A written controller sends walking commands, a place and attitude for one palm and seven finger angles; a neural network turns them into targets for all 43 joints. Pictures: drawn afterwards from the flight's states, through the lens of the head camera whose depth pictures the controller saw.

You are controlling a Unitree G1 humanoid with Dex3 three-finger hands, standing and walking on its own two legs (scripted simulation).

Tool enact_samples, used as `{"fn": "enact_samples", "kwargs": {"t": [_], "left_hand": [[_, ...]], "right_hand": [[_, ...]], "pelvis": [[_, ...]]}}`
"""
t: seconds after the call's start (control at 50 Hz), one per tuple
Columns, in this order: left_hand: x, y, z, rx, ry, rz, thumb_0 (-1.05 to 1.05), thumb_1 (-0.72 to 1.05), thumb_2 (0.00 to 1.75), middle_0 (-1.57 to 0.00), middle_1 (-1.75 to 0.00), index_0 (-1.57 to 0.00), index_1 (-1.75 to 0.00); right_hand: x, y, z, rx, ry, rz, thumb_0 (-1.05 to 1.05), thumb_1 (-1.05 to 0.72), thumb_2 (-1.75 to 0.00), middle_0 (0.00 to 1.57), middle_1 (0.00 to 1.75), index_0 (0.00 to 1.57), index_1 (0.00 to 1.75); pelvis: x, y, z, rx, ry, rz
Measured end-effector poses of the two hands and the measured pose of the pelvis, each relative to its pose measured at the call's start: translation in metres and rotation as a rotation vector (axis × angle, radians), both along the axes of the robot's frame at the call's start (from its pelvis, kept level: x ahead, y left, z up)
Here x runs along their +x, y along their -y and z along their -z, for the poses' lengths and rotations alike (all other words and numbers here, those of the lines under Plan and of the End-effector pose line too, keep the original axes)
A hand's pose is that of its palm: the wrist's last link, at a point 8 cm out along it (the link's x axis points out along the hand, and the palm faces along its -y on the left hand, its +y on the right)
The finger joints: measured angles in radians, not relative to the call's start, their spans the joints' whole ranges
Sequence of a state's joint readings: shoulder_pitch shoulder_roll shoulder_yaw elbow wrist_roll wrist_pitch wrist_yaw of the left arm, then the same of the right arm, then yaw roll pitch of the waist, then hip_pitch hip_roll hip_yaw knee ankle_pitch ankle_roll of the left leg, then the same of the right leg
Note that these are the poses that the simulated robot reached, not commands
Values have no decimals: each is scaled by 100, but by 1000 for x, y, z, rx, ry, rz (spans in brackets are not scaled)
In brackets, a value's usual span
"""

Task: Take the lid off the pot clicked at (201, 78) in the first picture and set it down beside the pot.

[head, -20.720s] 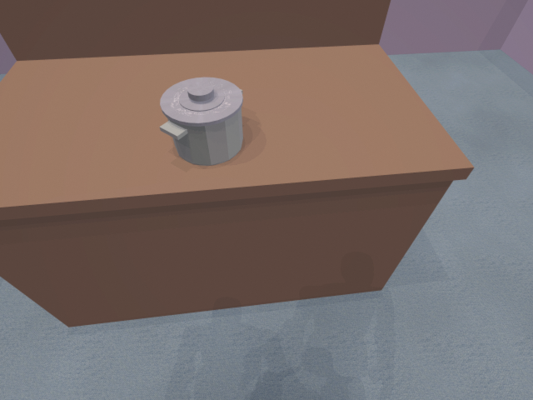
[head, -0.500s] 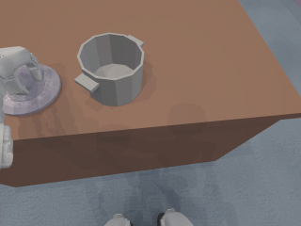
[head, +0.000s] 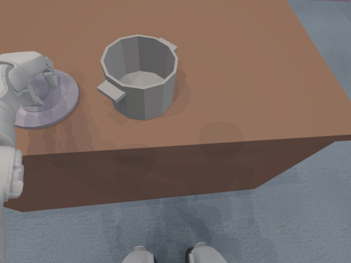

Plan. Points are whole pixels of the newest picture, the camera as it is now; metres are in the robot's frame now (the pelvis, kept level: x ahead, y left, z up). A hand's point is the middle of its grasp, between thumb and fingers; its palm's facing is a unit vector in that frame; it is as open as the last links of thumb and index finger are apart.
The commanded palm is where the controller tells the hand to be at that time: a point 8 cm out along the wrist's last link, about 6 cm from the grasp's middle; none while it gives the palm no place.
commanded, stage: open the fingers wide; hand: left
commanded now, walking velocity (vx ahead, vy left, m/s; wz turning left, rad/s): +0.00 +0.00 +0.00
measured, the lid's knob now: (36, 91) +0.51 +0.29 +0.03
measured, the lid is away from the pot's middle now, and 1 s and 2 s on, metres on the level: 0.24 0.24 0.24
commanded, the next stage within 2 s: raise the empty hand in 0.56 s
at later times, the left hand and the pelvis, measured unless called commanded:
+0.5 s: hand (33, 93) +0.49 +0.28 +0.06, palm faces -0.45 -0.07 -0.89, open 10.8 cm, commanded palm +0.51 +0.26 +0.11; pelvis +0.01 +0.00 +0.01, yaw +0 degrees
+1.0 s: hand (26, 84) +0.49 +0.28 +0.08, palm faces -0.41 -0.09 -0.91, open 11.0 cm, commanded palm +0.51 +0.27 +0.15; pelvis +0.01 +0.00 +0.02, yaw +0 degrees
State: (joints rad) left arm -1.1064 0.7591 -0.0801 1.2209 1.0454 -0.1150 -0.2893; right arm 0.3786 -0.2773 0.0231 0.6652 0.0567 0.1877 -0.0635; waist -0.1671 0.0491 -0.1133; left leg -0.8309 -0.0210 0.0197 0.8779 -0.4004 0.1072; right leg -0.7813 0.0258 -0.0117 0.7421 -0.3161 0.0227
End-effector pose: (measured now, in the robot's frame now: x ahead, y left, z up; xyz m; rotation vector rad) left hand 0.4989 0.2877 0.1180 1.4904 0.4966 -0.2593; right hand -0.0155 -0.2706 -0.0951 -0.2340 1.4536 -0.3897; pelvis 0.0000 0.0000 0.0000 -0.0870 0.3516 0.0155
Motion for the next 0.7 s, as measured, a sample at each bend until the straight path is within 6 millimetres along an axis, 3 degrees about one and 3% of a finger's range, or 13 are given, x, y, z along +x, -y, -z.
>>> {"fn": "enact_samples", "kwargs": {"t": [0.3,0.7], "left_hand": [[-4,1,1,1,6,9,0,8,70,-47,-96,-44,-92],[-9,4,3,-13,29,16,0,0,65,-38,-89,-36,-87]], "right_hand": [[-11,-8,-3,28,-41,24,0,-90,-90,21,30,20,30],[6,-6,-4,36,4,3,0,-90,-90,21,30,20,30]], "pelvis": [[4,-2,-5,-2,16,-3],[7,-4,-9,4,33,-1]]}}
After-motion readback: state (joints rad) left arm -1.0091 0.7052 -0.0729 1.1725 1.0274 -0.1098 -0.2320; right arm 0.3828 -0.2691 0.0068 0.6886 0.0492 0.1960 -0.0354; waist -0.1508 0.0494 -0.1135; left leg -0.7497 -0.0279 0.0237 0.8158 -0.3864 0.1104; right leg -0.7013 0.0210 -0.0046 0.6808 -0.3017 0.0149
